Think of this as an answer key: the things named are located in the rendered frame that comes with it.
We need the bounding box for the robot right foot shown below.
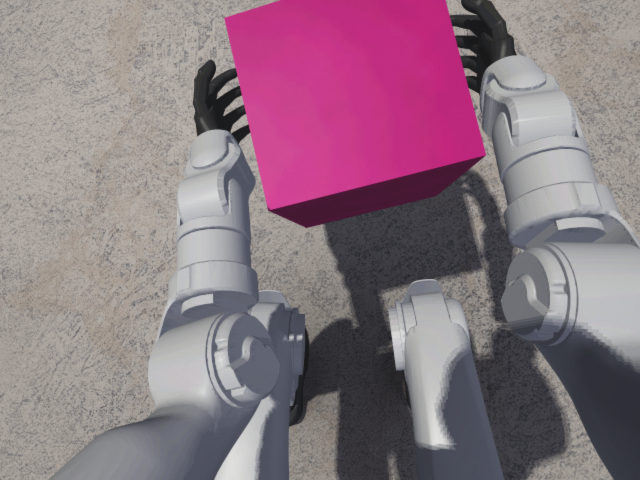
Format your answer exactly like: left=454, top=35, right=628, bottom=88
left=402, top=370, right=411, bottom=409

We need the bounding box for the robot left forearm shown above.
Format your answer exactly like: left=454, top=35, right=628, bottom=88
left=154, top=129, right=259, bottom=345

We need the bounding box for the left robot hand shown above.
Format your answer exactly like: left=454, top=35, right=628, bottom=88
left=193, top=60, right=250, bottom=144

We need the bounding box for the robot right forearm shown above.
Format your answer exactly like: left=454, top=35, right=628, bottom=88
left=480, top=55, right=640, bottom=250

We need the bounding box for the left robot upper arm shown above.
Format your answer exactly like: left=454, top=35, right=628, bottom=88
left=48, top=310, right=280, bottom=480

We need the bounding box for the robot right thigh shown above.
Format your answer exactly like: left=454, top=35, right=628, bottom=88
left=388, top=291, right=504, bottom=480

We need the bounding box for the right robot upper arm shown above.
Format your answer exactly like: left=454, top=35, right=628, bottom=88
left=501, top=242, right=640, bottom=480

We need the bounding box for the carton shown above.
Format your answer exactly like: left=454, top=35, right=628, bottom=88
left=224, top=0, right=486, bottom=228

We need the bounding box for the right robot hand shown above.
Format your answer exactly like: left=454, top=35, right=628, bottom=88
left=450, top=0, right=517, bottom=95

